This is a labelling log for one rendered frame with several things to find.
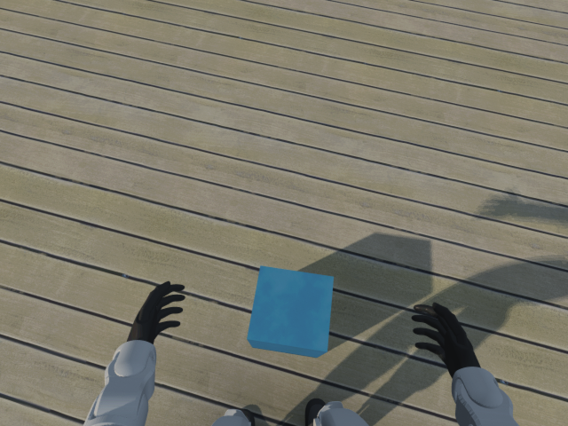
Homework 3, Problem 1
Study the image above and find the left robot forearm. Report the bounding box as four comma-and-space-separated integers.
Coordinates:
83, 340, 156, 426

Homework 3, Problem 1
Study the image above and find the right robot hand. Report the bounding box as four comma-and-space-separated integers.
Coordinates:
412, 303, 481, 378

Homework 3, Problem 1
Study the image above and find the right robot foot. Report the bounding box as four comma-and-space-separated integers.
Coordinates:
305, 398, 326, 426

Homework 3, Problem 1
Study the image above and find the left robot hand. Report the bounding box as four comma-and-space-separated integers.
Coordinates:
127, 281, 185, 344

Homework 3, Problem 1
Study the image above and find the right robot forearm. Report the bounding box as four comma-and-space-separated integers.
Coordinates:
452, 367, 519, 426

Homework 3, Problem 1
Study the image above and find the carton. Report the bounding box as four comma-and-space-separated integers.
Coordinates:
247, 265, 334, 358

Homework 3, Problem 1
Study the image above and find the right robot shin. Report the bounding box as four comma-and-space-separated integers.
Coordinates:
318, 401, 343, 414

